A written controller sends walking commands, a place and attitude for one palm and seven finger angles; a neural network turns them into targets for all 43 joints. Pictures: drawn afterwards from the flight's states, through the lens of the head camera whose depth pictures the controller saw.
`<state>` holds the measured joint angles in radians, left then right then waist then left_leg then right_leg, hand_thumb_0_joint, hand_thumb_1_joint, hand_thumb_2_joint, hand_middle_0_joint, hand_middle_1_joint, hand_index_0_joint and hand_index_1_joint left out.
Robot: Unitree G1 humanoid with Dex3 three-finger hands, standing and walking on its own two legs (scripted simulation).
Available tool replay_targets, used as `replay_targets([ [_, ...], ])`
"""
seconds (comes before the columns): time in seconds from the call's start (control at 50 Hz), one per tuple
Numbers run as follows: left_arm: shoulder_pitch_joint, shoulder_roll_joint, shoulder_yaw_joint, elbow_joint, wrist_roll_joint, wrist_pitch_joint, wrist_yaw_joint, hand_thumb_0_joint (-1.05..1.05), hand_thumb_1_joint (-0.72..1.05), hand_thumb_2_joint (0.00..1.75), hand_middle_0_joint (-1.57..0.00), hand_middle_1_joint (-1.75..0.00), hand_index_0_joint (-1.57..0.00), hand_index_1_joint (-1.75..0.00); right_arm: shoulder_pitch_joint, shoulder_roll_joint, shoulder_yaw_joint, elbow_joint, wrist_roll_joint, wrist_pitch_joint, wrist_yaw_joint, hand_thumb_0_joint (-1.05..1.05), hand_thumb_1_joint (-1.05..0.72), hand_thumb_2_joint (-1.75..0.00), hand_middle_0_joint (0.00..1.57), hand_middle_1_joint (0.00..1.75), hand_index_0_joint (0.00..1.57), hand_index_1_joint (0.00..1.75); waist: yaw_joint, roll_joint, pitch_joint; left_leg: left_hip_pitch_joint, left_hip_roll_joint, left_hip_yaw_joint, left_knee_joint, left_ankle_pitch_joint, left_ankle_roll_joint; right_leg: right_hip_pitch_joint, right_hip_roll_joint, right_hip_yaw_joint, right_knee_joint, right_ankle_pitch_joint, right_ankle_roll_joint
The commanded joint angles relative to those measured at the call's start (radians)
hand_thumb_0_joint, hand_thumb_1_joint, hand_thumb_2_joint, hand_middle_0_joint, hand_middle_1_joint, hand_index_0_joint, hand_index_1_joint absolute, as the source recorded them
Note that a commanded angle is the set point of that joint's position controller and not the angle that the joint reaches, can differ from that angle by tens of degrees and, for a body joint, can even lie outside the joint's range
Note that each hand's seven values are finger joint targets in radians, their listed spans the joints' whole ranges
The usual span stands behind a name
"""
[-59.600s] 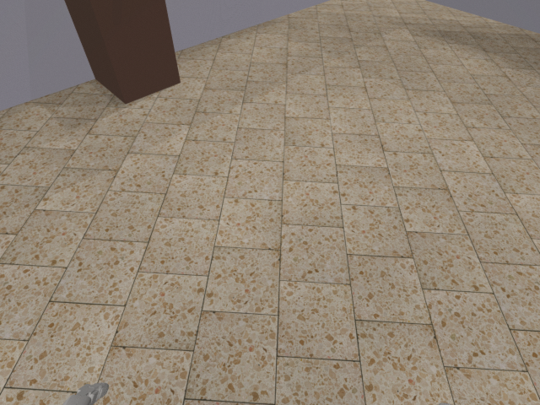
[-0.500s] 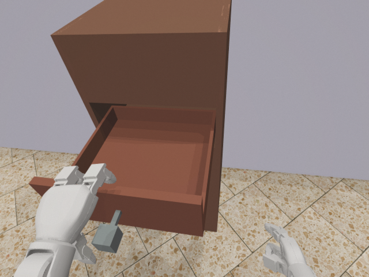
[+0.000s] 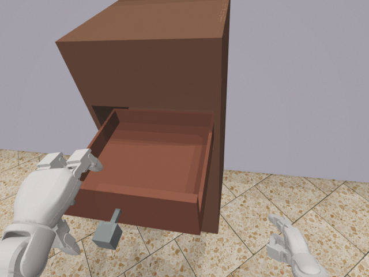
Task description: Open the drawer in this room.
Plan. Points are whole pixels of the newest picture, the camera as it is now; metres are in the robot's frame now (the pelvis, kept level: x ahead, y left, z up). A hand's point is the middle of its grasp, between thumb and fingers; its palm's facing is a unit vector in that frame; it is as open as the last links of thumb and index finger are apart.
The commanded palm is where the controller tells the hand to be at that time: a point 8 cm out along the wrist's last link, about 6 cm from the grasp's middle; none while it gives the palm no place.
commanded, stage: draw the hand back to the body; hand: left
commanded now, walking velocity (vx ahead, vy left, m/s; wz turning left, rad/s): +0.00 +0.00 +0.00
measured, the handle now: (111, 226) +0.21 +0.22 +0.00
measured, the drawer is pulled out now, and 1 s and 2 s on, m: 0.30 0.30 0.30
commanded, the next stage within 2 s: step back with the hand held close in 1.64 s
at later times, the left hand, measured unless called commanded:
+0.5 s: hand (68, 208) +0.18 +0.24 +0.14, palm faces +0.08 -0.09 -0.99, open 13.8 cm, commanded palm +0.14 +0.24 +0.20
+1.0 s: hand (76, 181) +0.21 +0.22 +0.18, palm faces +0.39 -0.84 -0.37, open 12.5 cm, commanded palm +0.15 +0.27 +0.19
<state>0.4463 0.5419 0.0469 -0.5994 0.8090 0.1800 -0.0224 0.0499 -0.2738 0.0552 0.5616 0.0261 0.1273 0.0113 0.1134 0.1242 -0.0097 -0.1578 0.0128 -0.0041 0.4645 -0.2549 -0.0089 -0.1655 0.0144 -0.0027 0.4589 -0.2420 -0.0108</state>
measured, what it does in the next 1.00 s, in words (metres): stands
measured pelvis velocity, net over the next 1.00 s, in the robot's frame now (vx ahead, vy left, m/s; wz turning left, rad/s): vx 0.03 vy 0.00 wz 0.03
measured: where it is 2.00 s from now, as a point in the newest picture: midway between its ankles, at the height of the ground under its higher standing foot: outside the picture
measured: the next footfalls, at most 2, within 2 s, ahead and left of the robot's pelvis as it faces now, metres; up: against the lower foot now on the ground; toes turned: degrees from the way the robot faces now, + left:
none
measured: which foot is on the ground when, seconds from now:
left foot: down 0.00-1.00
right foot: down 0.00-1.00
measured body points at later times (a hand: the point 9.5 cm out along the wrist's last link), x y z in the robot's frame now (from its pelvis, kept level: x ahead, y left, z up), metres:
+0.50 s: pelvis +0.00 +0.00 +0.00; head +0.00 -0.04 +0.45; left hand +0.17 +0.24 +0.19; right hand +0.23 -0.19 -0.09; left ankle +0.00 +0.13 -0.74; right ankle +0.01 -0.11 -0.74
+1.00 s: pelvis +0.03 +0.00 +0.00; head +0.02 -0.01 +0.45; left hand +0.18 +0.26 +0.20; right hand +0.23 -0.20 -0.08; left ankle +0.00 +0.13 -0.74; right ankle +0.01 -0.11 -0.74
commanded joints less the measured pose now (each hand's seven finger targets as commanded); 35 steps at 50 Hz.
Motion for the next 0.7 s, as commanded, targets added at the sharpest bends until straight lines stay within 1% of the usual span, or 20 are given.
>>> replay_targets([
  [0.0,-0.082,0.169,0.131,-0.221,-0.005,-0.027,0.017,0.0,-0.5,0.3,-0.3,-1.2,-0.3,-1.2,-0.187,-0.076,-0.018,-0.205,0.003,-0.065,-0.014,0.0,-0.9,-0.9,0.2,0.3,0.2,0.3,0.006,-0.096,-0.117,-0.01,-0.009,0.031,-0.041,0.155,0.026,0.038,-0.02,-0.001,-0.081,0.113,0.017],
  [0.08,-0.114,0.237,0.198,-0.218,0.001,-0.081,0.047,0.0,-0.5,0.3,-0.3,-1.2,-0.3,-1.2,-0.186,-0.087,-0.027,-0.19,0.004,-0.084,-0.034,0.0,-0.9,-0.9,0.2,0.3,0.2,0.3,-0.006,-0.048,-0.084,0.008,-0.002,0.024,-0.03,0.106,0.021,-0.015,-0.012,0.025,-0.112,0.043,0.01],
  [0.1,-0.102,0.195,0.168,-0.213,0.01,-0.097,0.049,0.0,-0.5,0.3,-0.3,-1.2,-0.3,-1.2,-0.159,-0.069,-0.017,-0.201,-0.01,-0.089,-0.033,0.0,-0.9,-0.9,0.2,0.3,0.2,0.3,0.011,-0.076,-0.112,0.011,-0.011,0.025,-0.028,0.119,0.026,-0.001,-0.024,-0.001,-0.102,0.034,0.011],
  [0.12,-0.09,0.204,0.178,-0.17,0.012,-0.106,0.054,0.0,-0.5,0.3,-0.3,-1.2,-0.3,-1.2,-0.154,-0.074,-0.033,-0.175,-0.009,-0.086,-0.039,0.0,-0.9,-0.9,0.2,0.3,0.2,0.3,-0.003,-0.074,-0.078,0.013,-0.009,0.024,-0.031,0.124,0.024,-0.022,-0.018,0.012,-0.111,0.042,0.008],
  [0.16,-0.104,0.198,0.18,-0.174,0.01,-0.127,0.062,0.0,-0.5,0.3,-0.3,-1.2,-0.3,-1.2,-0.147,-0.076,-0.037,-0.175,-0.011,-0.093,-0.036,0.0,-0.9,-0.9,0.2,0.3,0.2,0.3,0.0,-0.075,-0.077,0.014,-0.015,0.021,-0.028,0.122,0.023,-0.028,-0.022,0.011,-0.111,0.046,0.01],
  [0.18,-0.086,0.218,0.215,-0.172,-0.01,-0.125,0.068,0.0,-0.5,0.3,-0.3,-1.2,-0.3,-1.2,-0.17,-0.076,-0.037,-0.176,0.002,-0.105,-0.035,0.0,-0.9,-0.9,0.2,0.3,0.2,0.3,-0.001,-0.044,-0.07,0.011,-0.006,0.016,-0.029,0.102,0.018,-0.033,-0.012,0.02,-0.112,0.028,0.004],
  [0.2,-0.106,0.183,0.177,-0.167,0.003,-0.13,0.065,0.0,-0.5,0.3,-0.3,-1.2,-0.3,-1.2,-0.149,-0.064,-0.031,-0.176,-0.011,-0.106,-0.031,0.0,-0.9,-0.9,0.2,0.3,0.2,0.3,0.004,-0.051,-0.089,0.005,-0.014,0.02,-0.033,0.106,0.019,-0.026,-0.021,-0.003,-0.103,0.012,0.005],
  [0.24,-0.075,0.182,0.183,-0.148,-0.004,-0.135,0.068,0.0,-0.5,0.3,-0.3,-1.2,-0.3,-1.2,-0.141,-0.073,-0.046,-0.168,-0.01,-0.106,-0.033,0.0,-0.9,-0.9,0.2,0.3,0.2,0.3,0.004,-0.077,-0.091,0.007,-0.015,0.019,-0.036,0.126,0.021,-0.016,-0.019,-0.001,-0.1,0.05,0.007],
  [0.28,-0.056,0.228,0.233,-0.152,-0.022,-0.126,0.073,0.0,-0.5,0.3,-0.3,-1.2,-0.3,-1.2,-0.167,-0.082,-0.044,-0.174,0.002,-0.115,-0.032,0.0,-0.9,-0.9,0.2,0.3,0.2,0.3,0.005,-0.049,-0.101,-0.003,-0.009,0.016,-0.035,0.119,0.015,-0.002,-0.015,0.012,-0.092,0.063,0.003],
  [0.32,-0.032,0.183,0.189,-0.138,-0.011,-0.123,0.065,0.0,-0.5,0.3,-0.3,-1.2,-0.3,-1.2,-0.147,-0.072,-0.046,-0.173,-0.006,-0.109,-0.028,0.0,-0.9,-0.9,0.2,0.3,0.2,0.3,0.002,-0.081,-0.085,-0.013,-0.011,0.02,-0.042,0.135,0.018,-0.007,-0.021,-0.006,-0.084,0.07,0.005],
  [0.38,-0.031,0.215,0.222,-0.175,-0.03,-0.121,0.067,0.0,-0.5,0.3,-0.3,-1.2,-0.3,-1.2,-0.164,-0.085,-0.045,-0.187,0.006,-0.119,-0.028,0.0,-0.9,-0.9,0.2,0.3,0.2,0.3,-0.001,-0.059,-0.097,-0.015,-0.003,0.018,-0.034,0.128,0.015,-0.01,-0.017,-0.001,-0.078,0.082,0.005],
  [0.46,0.006,0.203,0.213,-0.191,-0.014,-0.135,0.069,0.0,-0.5,0.3,-0.3,-1.2,-0.3,-1.2,-0.126,-0.087,-0.049,-0.196,-0.005,-0.11,-0.028,0.0,-0.9,-0.9,0.2,0.3,0.2,0.3,0.005,-0.091,-0.108,-0.018,-0.005,0.021,-0.03,0.159,0.017,-0.014,-0.027,-0.02,-0.064,0.107,0.011],
  [0.48,0.023,0.231,0.252,-0.196,-0.032,-0.134,0.077,0.0,-0.5,0.3,-0.3,-1.2,-0.3,-1.2,-0.147,-0.09,-0.048,-0.198,0.005,-0.119,-0.029,0.0,-0.9,-0.9,0.2,0.3,0.2,0.3,0.003,-0.072,-0.104,-0.022,0.003,0.018,-0.023,0.146,0.013,-0.014,-0.019,-0.008,-0.064,0.107,0.006],
  [0.5,0.02,0.211,0.233,-0.21,-0.022,-0.14,0.075,0.0,-0.5,0.3,-0.3,-1.2,-0.3,-1.2,-0.125,-0.081,-0.042,-0.206,-0.006,-0.117,-0.027,0.0,-0.9,-0.9,0.2,0.3,0.2,0.3,0.012,-0.075,-0.134,-0.018,-0.003,0.019,-0.02,0.154,0.017,-0.007,-0.028,-0.022,-0.056,0.101,0.007],
  [0.56,0.059,0.229,0.265,-0.184,-0.022,-0.147,0.084,0.0,-0.5,0.3,-0.3,-1.2,-0.3,-1.2,-0.108,-0.088,-0.054,-0.198,-0.005,-0.106,-0.03,0.0,-0.9,-0.9,0.2,0.3,0.2,0.3,0.006,-0.099,-0.105,-0.023,-0.002,0.022,-0.012,0.18,0.016,-0.022,-0.028,-0.023,-0.052,0.141,0.01],
  [0.58,0.065,0.251,0.294,-0.198,-0.04,-0.147,0.09,0.0,-0.5,0.3,-0.3,-1.2,-0.3,-1.2,-0.134,-0.091,-0.052,-0.202,0.006,-0.113,-0.031,0.0,-0.9,-0.9,0.2,0.3,0.2,0.3,0.003,-0.063,-0.107,-0.022,0.006,0.018,-0.008,0.163,0.011,-0.022,-0.021,-0.01,-0.054,0.132,0.005],
  [0.62,0.085,0.212,0.258,-0.192,-0.029,-0.156,0.089,0.0,-0.5,0.3,-0.3,-1.2,-0.3,-1.2,-0.099,-0.084,-0.057,-0.201,-0.005,-0.108,-0.027,0.0,-0.9,-0.9,0.2,0.3,0.2,0.3,0.0,-0.06,-0.109,-0.016,0.006,0.022,-0.005,0.199,0.015,-0.033,-0.027,-0.029,-0.045,0.14,0.005],
  [0.64,0.024,-0.204,0.182,-0.201,-0.744,-0.226,0.098,0.0,-0.47,0.32,-0.3,-1.18,-0.3,-1.18,-0.043,0.014,-0.059,-0.228,0.004,-0.19,-0.052,0.0,-0.9,-0.9,0.2,0.3,0.2,0.3,-0.104,-0.143,-0.028,0.052,0.03,0.003,-0.026,0.15,0.036,-0.02,-0.002,-0.066,-0.036,0.121,-0.008],
  [0.66,0.072,-0.085,0.243,-0.128,-0.751,-0.261,0.119,0.0,-0.43,0.33,-0.29,-1.15,-0.29,-1.15,-0.023,-0.023,-0.059,-0.187,-0.002,-0.238,-0.07,0.0,-0.9,-0.9,0.2,0.3,0.2,0.3,-0.081,-0.154,-0.027,0.044,0.049,-0.01,-0.035,0.135,0.03,-0.029,-0.011,-0.058,-0.026,0.069,-0.005],
  [0.68,0.089,-0.075,0.259,-0.118,-0.759,-0.275,0.131,0.0,-0.4,0.34,-0.29,-1.13,-0.29,-1.13,-0.042,-0.019,-0.05,-0.171,-0.003,-0.261,-0.073,0.0,-0.9,-0.9,0.2,0.3,0.2,0.3,-0.077,-0.135,0.008,0.035,0.048,-0.022,-0.046,0.096,0.021,-0.045,-0.003,-0.051,-0.034,0.031,-0.01],
])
